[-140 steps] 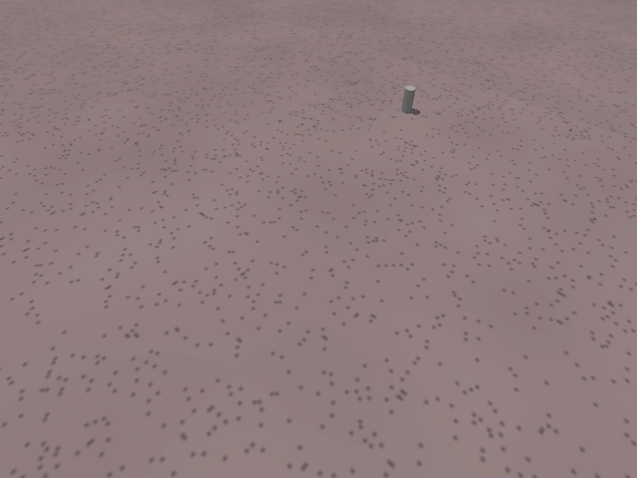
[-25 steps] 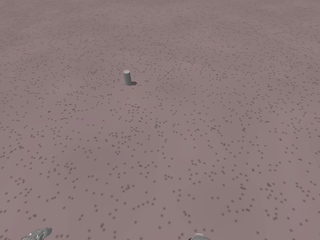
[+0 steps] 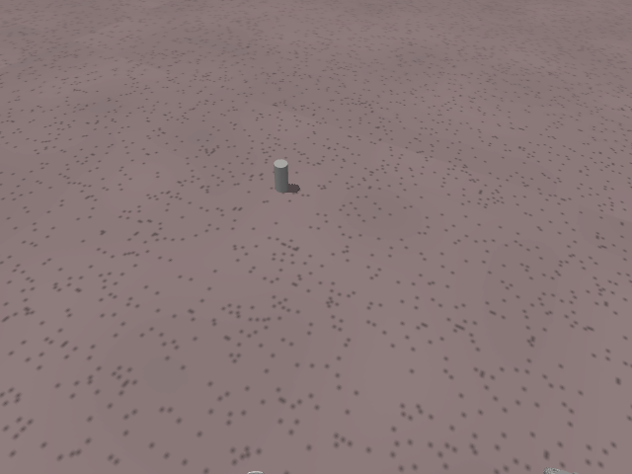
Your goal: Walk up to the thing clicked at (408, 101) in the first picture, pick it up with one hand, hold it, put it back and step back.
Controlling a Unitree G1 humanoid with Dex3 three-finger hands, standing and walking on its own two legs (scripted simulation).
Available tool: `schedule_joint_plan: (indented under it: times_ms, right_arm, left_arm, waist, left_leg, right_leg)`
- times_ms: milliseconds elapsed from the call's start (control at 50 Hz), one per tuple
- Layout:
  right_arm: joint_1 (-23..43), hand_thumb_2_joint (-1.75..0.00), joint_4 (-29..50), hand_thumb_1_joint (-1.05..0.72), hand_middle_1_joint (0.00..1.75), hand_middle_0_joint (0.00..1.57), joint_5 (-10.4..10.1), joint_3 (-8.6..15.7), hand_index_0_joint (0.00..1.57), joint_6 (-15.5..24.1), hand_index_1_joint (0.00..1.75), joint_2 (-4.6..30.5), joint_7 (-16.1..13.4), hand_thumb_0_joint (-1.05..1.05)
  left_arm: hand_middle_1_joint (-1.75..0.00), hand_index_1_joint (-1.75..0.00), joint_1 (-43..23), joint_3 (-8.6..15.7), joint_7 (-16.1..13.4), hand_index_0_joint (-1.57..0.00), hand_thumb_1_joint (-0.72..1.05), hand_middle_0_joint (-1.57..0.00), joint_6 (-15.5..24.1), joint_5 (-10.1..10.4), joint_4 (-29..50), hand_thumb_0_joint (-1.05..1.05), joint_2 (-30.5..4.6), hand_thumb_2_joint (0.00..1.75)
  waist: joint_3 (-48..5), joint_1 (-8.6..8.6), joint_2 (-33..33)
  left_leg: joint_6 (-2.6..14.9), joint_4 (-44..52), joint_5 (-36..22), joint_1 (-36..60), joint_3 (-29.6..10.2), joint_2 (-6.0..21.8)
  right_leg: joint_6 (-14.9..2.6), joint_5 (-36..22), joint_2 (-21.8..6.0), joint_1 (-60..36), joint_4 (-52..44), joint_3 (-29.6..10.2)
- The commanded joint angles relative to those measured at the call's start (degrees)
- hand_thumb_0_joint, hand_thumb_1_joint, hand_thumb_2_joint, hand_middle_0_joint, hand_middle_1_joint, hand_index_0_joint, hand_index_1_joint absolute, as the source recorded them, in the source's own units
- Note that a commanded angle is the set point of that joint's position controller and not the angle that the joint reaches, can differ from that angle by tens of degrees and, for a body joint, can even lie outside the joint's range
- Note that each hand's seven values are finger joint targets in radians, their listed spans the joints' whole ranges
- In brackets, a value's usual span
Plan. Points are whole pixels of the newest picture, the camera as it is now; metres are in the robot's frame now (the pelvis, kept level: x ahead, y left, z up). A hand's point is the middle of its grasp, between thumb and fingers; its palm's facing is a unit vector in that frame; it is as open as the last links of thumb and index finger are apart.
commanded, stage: walk up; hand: left
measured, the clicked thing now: (281, 176) +1.47 +0.27 -0.68
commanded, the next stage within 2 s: none
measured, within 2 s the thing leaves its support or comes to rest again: neither
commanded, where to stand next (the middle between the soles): +1.06 +0.02 m, yaw -2 degrees
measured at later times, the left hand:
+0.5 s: hand (197, 323) +0.37 +0.24 -0.11, palm faces -0.01 -0.91 -0.42, open 7.4 cm
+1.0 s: hand (187, 280) +0.48 +0.29 -0.14, palm faces +0.01 -0.94 -0.35, open 7.4 cm
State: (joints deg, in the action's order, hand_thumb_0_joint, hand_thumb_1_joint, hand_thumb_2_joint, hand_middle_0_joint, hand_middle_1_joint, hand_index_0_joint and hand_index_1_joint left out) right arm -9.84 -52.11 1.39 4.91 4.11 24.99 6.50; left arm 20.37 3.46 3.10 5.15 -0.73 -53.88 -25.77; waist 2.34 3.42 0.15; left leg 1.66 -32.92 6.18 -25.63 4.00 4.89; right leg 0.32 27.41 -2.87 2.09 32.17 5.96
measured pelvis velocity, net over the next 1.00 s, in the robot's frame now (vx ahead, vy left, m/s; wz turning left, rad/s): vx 0.47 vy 0.01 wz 0.03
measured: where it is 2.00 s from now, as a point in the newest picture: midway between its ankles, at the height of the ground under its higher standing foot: (325, 296)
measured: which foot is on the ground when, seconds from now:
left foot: down 0.00-0.42, up 0.44-0.86, down 0.88-1.00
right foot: down 0.00-0.00, up 0.02-0.40, down 0.42-0.90, up 0.92-1.00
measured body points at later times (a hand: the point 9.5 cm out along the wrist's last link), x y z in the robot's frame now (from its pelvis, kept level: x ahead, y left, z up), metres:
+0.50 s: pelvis +0.25 -0.04 +0.00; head +0.25 -0.07 +0.44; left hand +0.37 +0.28 -0.08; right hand +0.28 -0.37 -0.14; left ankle +0.16 +0.11 -0.66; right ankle +0.35 -0.15 -0.72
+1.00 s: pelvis +0.47 +0.01 +0.01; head +0.48 +0.04 +0.46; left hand +0.48 +0.34 -0.12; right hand +0.59 -0.31 -0.07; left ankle +0.53 +0.12 -0.72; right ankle +0.41 -0.14 -0.65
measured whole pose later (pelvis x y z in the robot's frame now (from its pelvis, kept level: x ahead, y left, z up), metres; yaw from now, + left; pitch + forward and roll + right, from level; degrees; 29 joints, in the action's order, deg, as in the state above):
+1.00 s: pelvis +0.47 +0.01 +0.01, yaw +1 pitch -3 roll -1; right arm -12.0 -49.9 0.3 3.9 4.7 23.0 4.2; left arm 18.8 2.3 1.8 3.4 0.3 -55.0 -25.4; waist 4.1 1.2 -1.9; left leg 2.0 -33.2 12.2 -18.5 4.9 3.1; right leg -2.1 23.5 -2.2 19.4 61.6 0.4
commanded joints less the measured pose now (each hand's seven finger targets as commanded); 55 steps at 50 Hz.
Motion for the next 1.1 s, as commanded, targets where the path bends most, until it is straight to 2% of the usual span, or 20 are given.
schedule_joint_plan:
  times_ms: [0,60,120,200,280,360,380,400,420,440,520,640,760,820,840,860,880,900,980,1080]
  right_arm:
    - [-16.3,-0.9,2.3,-0.9,0.3,0.2,-0.6,6.7,0.2,1.9,0.3,21.5,-3.1,0.0]
    - [-7.7,-0.9,4.3,-0.9,0.3,0.2,-1.8,4.0,0.2,1.6,0.3,15.1,-4.1,0.0]
    - [-3.6,-0.9,5.3,-0.9,0.3,0.2,-1.7,2.7,0.2,2.2,0.3,13.3,-4.0,0.0]
    - [-5.5,-0.9,5.5,-0.9,0.3,0.2,-1.2,2.9,0.2,2.8,0.3,14.6,-3.6,0.0]
    - [-3.8,-0.9,6.3,-0.9,0.3,0.2,-1.3,2.7,0.2,2.5,0.3,14.2,-3.3,0.0]
    - [-2.8,-0.9,6.8,-0.9,0.3,0.2,-1.1,2.1,0.2,1.7,0.3,12.9,-3.8,0.0]
    - [-6.0,-0.9,6.6,-0.9,0.3,0.2,-0.9,0.9,0.2,1.7,0.3,9.6,-3.7,0.0]
    - [-8.2,-0.9,7.4,-0.9,0.3,0.2,-1.0,-0.4,0.2,1.6,0.3,5.8,-3.7,0.0]
    - [-7.3,-0.9,6.8,-0.9,0.3,0.2,-1.4,0.9,0.2,1.0,0.3,11.0,-4.2,0.0]
    - [-5.9,-0.9,5.3,-0.9,0.3,0.2,-1.5,1.4,0.2,0.5,0.3,12.9,-4.8,0.0]
    - [-10.2,-0.9,1.0,-0.9,0.3,0.2,-1.4,1.4,0.2,-0.4,0.3,11.7,-3.6,0.0]
    - [-3.7,-0.9,3.1,-0.9,0.3,0.2,0.2,1.8,0.2,-0.9,0.3,10.1,-1.7,0.0]
    - [2.5,-0.9,4.6,-0.9,0.3,0.2,0.0,2.2,0.2,-0.2,0.3,8.9,-0.7,0.0]
    - [-3.5,-0.9,3.2,-0.9,0.3,0.2,-0.2,2.7,0.2,0.3,0.3,9.9,-1.2,0.0]
    - [-8.1,-0.9,1.6,-0.9,0.3,0.2,0.0,3.4,0.2,0.7,0.3,11.7,-1.9,0.0]
    - [-16.5,-0.9,-0.1,-0.9,0.3,0.2,1.0,5.0,0.2,1.1,0.3,16.0,-2.9,0.0]
    - [-16.6,-0.9,2.0,-0.9,0.3,0.2,0.5,6.0,0.2,1.4,0.3,21.0,-3.5,0.0]
    - [-14.4,-0.9,2.8,-0.9,0.3,0.2,-1.6,6.2,0.2,1.1,0.3,20.7,-3.5,0.0]
    - [-6.3,-0.9,4.6,-0.9,0.3,0.2,-1.8,2.6,0.2,1.4,0.3,13.1,-4.3,0.0]
    - [-5.7,-0.9,6.1,-0.9,0.3,0.2,-1.1,2.7,0.2,2.1,0.3,13.9,-4.2,0.0]
  left_arm:
    - [-0.3,-0.3,-1.6,1.7,-2.0,-0.2,0.9,-0.2,1.2,1.7,7.0,0.0,-10.7,0.9]
    - [-0.3,-0.3,-4.2,1.3,-1.8,-0.2,0.9,-0.2,1.5,1.9,4.6,0.0,-12.2,0.9]
    - [-0.3,-0.3,-0.7,1.4,-0.3,-0.2,0.9,-0.2,0.2,1.5,2.4,0.0,-10.9,0.9]
    - [-0.3,-0.3,-8.0,1.8,1.1,-0.2,0.9,-0.2,-0.1,0.6,4.8,0.0,-9.8,0.9]
    - [-0.3,-0.3,-10.0,2.5,1.6,-0.2,0.9,-0.2,0.0,0.4,4.3,0.0,-9.1,0.9]
    - [-0.3,-0.3,-2.7,4.3,0.8,-0.2,0.9,-0.2,0.4,0.3,1.6,0.0,-11.4,0.9]
    - [-0.3,-0.3,2.6,5.4,0.1,-0.2,0.9,-0.2,0.9,-0.1,0.4,0.0,-13.9,0.9]
    - [-0.3,-0.3,6.7,6.6,-0.9,-0.2,0.9,-0.2,1.4,-0.4,0.9,0.0,-18.8,0.9]
    - [-0.3,-0.3,5.3,6.1,-1.1,-0.2,0.9,-0.2,1.3,0.7,2.0,0.0,-20.7,0.9]
    - [-0.3,-0.3,1.3,5.5,-1.2,-0.2,0.9,-0.2,1.2,1.3,3.3,0.0,-19.8,0.9]
    - [-0.3,-0.3,-7.3,3.8,-1.5,-0.2,0.9,-0.2,1.5,1.1,5.3,0.0,-13.3,0.9]
    - [-0.3,-0.3,-5.0,4.5,-1.3,-0.2,0.9,-0.2,2.4,0.4,6.2,0.0,-14.2,0.9]
    - [-0.3,-0.3,-3.0,4.2,-1.0,-0.2,0.9,-0.2,1.8,0.4,5.7,0.0,-14.8,0.9]
    - [-0.3,-0.3,-5.7,4.0,-1.3,-0.2,0.9,-0.2,1.4,0.1,6.1,0.0,-15.1,0.9]
    - [-0.3,-0.3,-3.9,3.1,-1.3,-0.2,0.9,-0.2,1.2,0.3,5.9,0.0,-12.9,0.9]
    - [-0.3,-0.3,-1.1,1.5,-1.5,-0.2,0.9,-0.2,0.9,0.5,6.3,0.0,-8.8,0.9]
    - [-0.3,-0.3,0.4,1.1,-1.5,-0.2,0.9,-0.2,0.7,1.5,6.7,0.0,-6.8,0.9]
    - [-0.3,-0.3,-2.2,1.9,-2.4,-0.2,0.9,-0.2,0.4,0.8,5.5,0.0,-12.4,0.9]
    - [-0.3,-0.3,1.1,1.5,-1.5,-0.2,0.9,-0.2,-0.1,1.6,2.1,0.0,-11.0,0.9]
    - [-0.3,-0.3,-2.8,1.9,0.0,-0.2,0.9,-0.2,-1.1,0.6,3.3,0.0,-9.8,0.9]
  waist:
    - [-15.0,-10.7,15.2]
    - [-4.2,-6.43,4.3]
    - [-1.3,-3.06,7.7]
    - [1.3,-5.14,8.2]
    - [0.4,-4.11,7.4]
    - [-3.3,1.42,0.8]
    - [-6.3,3.73,-8.5]
    - [-6.9,4.26,-20.1]
    - [-6.7,4.2,-14.2]
    - [-2.6,2.53,-7.7]
    - [0.9,-3.28,-9.0]
    - [0.8,-1.56,-6.4]
    - [2.3,-0.35,-5.1]
    - [-0.3,-5.04,-3.1]
    - [-3.6,-6.97,2.3]
    - [-9.8,-10.13,13.3]
    - [-8.8,-9.48,20.5]
    - [-8.5,-9.48,11.0]
    - [-0.2,-4.04,7.4]
    - [3.4,-4.3,8.5]
  left_leg:
    - [14.94,17.0,18.2,42.0,-43.5,21.4]
    - [11.6,15.5,3.0,27.3,-21.1,14.9]
    - [10.32,18.3,1.3,16.0,-10.1,11.3]
    - [12.55,20.4,3.5,16.9,-8.2,11.6]
    - [9.33,17.3,3.3,14.7,-3.8,8.7]
    - [6.25,1.3,3.8,6.5,-1.3,6.6]
    - [4.56,-14.6,4.2,0.6,2.5,1.8]
    - [2.02,-30.3,21.7,-9.0,2.1,-4.8]
    - [1.03,-37.1,24.2,-14.2,-3.2,-5.7]
    - [0.97,-38.7,20.5,-12.8,-9.4,-2.5]
    - [-0.14,-28.1,11.0,-6.3,-8.5,1.4]
    - [-2.2,-12.7,6.5,-8.2,-5.3,2.7]
    - [-1.06,-1.8,1.5,0.7,-0.5,0.8]
    - [0.74,2.4,3.1,11.3,0.2,-0.6]
    - [1.83,4.9,5.7,20.2,1.0,-2.7]
    - [5.4,9.2,16.1,31.7,-11.4,4.9]
    - [10.97,17.9,22.6,38.5,-39.1,18.1]
    - [14.65,18.4,21.9,33.4,-40.4,20.7]
    - [9.32,17.7,5.1,18.8,-14.2,11.4]
    - [11.23,22.4,11.3,14.4,-10.1,11.1]
  right_leg:
    - [-3.51,2.7,5.1,39.3,38.2,-6.6]
    - [-3.27,-6.8,-2.2,37.2,37.0,-11.6]
    - [-1.16,-9.8,-4.6,29.1,27.5,-8.7]
    - [-0.01,-12.5,-5.4,30.7,13.3,-5.1]
    - [-1.11,-22.8,-3.1,21.9,3.5,-2.5]
    - [-2.9,-18.1,-0.3,2.1,0.8,-1.1]
    - [-4.22,-8.2,-2.5,-6.6,-3.7,-6.4]
    - [-7.23,0.8,-16.3,-10.4,-12.8,-28.8]
    - [-12.63,6.7,-23.8,-8.8,-20.5,-45.2]
    - [-12.89,9.1,-23.1,-0.9,-21.3,-42.8]
    - [-10.88,-0.4,-13.4,10.0,-21.8,-18.9]
    - [-13.11,-0.7,-14.2,7.8,-22.4,-13.0]
    - [-11.18,-4.4,-12.3,10.0,-19.3,-8.1]
    - [-9.8,-17.9,-12.7,10.8,-9.6,-6.5]
    - [-8.14,-26.1,-8.8,12.7,2.1,-2.0]
    - [-5.16,-22.8,-4.4,20.9,21.5,1.0]
    - [-2.53,0.3,5.9,38.1,32.0,-0.5]
    - [-3.44,2.3,0.9,37.7,36.5,-7.6]
    - [-2.45,-9.1,-3.9,31.7,29.5,-10.2]
    - [0.13,-13.4,-4.7,31.1,19.1,-7.1]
